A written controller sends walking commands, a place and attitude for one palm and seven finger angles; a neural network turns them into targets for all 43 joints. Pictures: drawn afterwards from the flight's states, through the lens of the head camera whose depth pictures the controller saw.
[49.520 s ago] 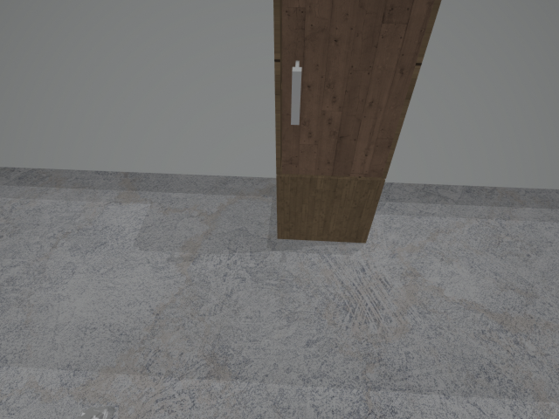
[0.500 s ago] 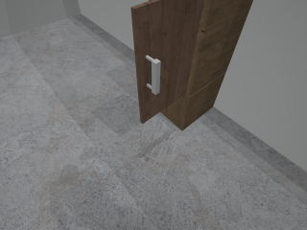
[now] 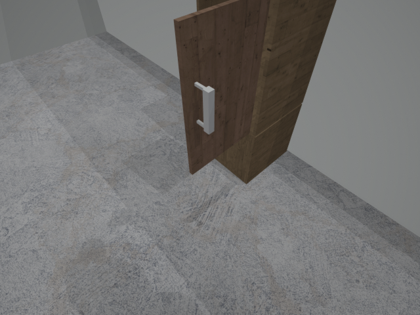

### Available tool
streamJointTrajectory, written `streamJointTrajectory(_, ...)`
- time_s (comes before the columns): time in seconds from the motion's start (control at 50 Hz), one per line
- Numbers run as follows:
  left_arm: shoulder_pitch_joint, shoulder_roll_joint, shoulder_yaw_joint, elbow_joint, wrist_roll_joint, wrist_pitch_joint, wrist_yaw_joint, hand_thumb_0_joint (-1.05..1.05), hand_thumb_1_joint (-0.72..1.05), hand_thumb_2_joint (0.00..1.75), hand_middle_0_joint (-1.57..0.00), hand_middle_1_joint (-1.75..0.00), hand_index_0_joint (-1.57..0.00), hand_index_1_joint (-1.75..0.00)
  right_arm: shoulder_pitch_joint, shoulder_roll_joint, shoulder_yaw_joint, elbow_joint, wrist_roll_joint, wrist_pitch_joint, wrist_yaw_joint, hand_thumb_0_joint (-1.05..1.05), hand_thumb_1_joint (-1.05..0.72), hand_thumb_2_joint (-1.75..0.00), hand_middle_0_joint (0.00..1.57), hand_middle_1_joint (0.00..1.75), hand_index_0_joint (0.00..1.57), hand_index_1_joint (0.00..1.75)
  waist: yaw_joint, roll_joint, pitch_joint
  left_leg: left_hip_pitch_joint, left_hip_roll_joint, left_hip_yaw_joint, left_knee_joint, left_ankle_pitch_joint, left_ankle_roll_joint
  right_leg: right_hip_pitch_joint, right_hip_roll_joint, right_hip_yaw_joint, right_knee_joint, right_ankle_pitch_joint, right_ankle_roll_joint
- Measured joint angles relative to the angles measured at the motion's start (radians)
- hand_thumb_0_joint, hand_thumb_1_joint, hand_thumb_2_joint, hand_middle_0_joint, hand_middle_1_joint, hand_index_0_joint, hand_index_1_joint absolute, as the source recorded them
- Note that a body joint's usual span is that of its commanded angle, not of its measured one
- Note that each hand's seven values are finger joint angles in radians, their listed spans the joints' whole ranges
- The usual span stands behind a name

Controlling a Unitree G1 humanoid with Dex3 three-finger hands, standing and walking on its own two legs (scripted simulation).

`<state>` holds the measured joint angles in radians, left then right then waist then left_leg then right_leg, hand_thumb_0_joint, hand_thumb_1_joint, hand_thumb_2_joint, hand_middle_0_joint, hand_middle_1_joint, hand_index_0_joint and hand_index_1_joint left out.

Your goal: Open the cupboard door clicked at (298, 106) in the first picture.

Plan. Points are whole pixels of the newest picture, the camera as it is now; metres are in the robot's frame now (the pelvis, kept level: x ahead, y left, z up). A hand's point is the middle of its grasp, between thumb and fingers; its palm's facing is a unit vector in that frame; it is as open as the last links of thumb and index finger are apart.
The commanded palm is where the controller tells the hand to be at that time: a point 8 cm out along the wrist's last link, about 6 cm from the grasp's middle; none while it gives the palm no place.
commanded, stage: let the arm hang, fingers relaxed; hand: left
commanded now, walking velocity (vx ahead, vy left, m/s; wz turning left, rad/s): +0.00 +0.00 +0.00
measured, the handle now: (203, 108) +0.69 +0.06 -0.02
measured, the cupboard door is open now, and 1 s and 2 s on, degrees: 91 91 91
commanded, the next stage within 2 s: look to check the result in 0.06 s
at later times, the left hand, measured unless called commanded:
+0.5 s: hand out of the picture +0.04 +0.21 -0.16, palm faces +0.01 -0.96 -0.28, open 7.4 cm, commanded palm none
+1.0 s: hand out of the picture +0.09 +0.21 -0.16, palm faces -0.01 -0.95 -0.31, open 7.4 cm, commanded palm none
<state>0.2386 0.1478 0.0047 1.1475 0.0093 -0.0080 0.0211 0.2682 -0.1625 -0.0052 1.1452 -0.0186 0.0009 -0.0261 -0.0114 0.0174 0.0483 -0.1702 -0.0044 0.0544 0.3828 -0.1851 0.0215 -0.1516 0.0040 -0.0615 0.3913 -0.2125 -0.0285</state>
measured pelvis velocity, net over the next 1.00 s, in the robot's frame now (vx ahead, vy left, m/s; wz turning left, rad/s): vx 0.03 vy -0.02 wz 0.00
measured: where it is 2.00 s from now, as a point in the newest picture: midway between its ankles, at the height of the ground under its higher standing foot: outside the picture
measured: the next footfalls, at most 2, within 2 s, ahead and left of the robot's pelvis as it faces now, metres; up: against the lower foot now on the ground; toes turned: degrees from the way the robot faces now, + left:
none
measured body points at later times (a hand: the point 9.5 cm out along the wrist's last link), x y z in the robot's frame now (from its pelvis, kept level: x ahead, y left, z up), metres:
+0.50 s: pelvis +0.01 -0.01 +0.00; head +0.03 -0.02 +0.45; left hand +0.04 +0.26 -0.14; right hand +0.04 -0.26 -0.16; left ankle +0.02 +0.10 -0.74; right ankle +0.00 -0.10 -0.74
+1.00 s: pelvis +0.03 -0.02 +0.00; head +0.05 -0.03 +0.45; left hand +0.09 +0.26 -0.13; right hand +0.08 -0.29 -0.15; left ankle +0.02 +0.10 -0.74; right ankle +0.00 -0.10 -0.74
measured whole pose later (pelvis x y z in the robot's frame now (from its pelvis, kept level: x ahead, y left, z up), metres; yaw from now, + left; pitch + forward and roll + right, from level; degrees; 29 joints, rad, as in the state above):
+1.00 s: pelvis +0.03 -0.02 +0.00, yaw +0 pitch -1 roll +0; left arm 0.13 0.27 0.01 1.13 0.01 -0.02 0.01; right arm 0.14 -0.29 -0.01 1.13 -0.01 0.00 -0.02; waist -0.01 0.03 0.06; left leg -0.11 0.01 0.04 0.31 -0.19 0.00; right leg -0.09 0.03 -0.07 0.31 -0.21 -0.05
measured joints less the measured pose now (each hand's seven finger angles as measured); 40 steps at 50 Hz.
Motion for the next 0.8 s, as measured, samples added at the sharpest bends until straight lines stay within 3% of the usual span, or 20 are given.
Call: streamJointTrajectory(0.8,-0.1,0.11,0.008,-0.011,-0.001,-0.015,-0.011,0.01,0.9,0.9,-0.2,-0.3,-0.2,-0.3,-0.123,-0.112,-0.005,-0.015,0.003,-0.005,0.011,0.01,-0.9,-0.9,0.2,0.3,0.2,0.3,0.003,0.009,0.011,0.047,0.011,-0.01,-0.062,0.003,-0.019,0.051,0.015,-0.008,-0.067,0.002,-0.014)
